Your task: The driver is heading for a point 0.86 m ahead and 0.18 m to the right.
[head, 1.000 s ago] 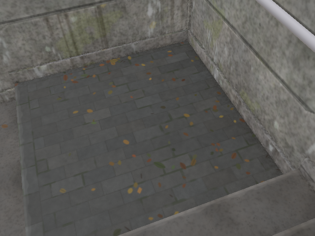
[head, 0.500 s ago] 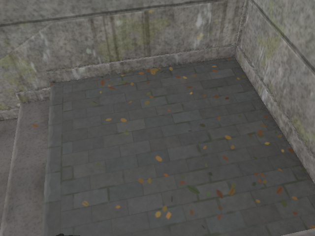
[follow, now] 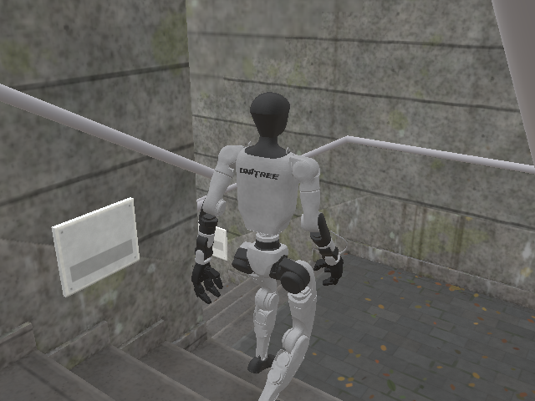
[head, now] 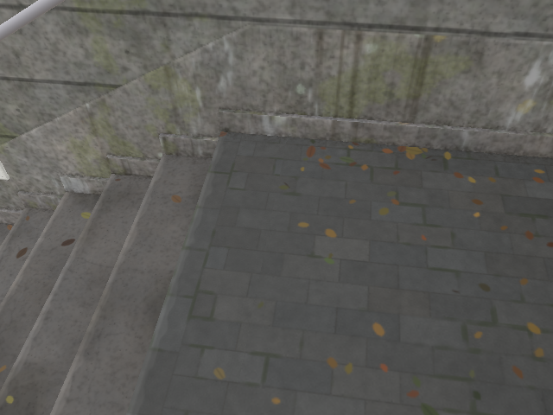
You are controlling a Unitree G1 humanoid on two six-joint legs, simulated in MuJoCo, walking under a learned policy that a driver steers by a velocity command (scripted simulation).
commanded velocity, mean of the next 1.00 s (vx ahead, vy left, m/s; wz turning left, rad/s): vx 0.47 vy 0.00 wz -0.06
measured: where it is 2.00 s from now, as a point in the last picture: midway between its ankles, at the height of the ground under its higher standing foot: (328, 381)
